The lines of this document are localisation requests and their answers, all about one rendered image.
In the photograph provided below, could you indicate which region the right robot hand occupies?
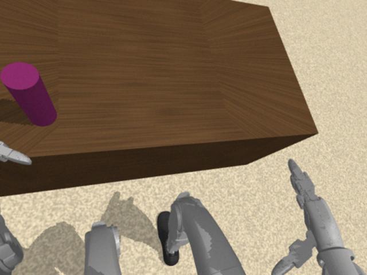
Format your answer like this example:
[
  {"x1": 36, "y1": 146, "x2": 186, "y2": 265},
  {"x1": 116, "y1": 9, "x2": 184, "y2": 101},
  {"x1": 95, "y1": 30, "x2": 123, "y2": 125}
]
[{"x1": 271, "y1": 159, "x2": 344, "y2": 275}]

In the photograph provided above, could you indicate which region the right robot arm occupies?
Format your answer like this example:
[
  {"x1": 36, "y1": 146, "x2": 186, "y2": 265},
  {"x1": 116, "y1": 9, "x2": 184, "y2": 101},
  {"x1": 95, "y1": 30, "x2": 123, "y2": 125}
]
[{"x1": 317, "y1": 247, "x2": 366, "y2": 275}]

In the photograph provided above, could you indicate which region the right robot foot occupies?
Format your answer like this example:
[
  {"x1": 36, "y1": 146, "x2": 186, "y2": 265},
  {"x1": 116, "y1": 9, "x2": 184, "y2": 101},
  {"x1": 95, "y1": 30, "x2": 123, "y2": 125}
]
[{"x1": 157, "y1": 211, "x2": 179, "y2": 266}]

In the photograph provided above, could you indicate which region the left robot arm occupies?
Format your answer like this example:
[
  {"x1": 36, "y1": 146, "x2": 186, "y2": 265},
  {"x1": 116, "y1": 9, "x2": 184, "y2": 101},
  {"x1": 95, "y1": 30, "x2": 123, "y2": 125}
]
[{"x1": 0, "y1": 209, "x2": 24, "y2": 275}]

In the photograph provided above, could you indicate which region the can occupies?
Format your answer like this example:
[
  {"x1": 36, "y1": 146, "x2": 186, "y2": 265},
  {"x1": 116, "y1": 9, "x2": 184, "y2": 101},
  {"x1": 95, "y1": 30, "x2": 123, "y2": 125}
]
[{"x1": 1, "y1": 62, "x2": 57, "y2": 127}]

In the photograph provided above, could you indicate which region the left robot hand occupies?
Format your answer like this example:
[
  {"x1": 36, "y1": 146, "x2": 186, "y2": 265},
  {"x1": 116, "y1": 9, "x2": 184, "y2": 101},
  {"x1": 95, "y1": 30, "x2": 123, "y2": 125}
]
[{"x1": 0, "y1": 141, "x2": 32, "y2": 165}]

